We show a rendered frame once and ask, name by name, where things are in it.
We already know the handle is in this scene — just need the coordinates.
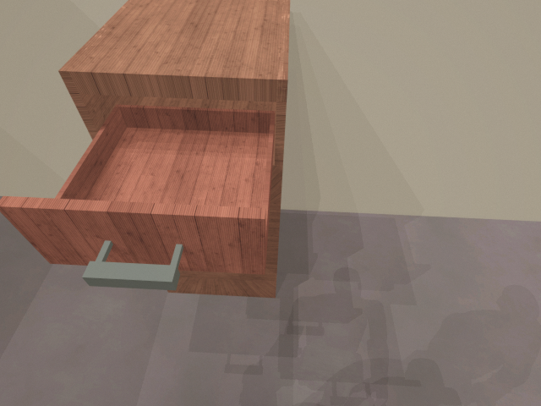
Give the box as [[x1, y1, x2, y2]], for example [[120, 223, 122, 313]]
[[82, 240, 183, 290]]

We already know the drawer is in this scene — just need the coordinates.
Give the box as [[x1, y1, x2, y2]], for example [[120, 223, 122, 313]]
[[0, 104, 275, 275]]

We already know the cabinet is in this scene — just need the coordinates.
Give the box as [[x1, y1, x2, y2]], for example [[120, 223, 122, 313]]
[[58, 0, 290, 298]]

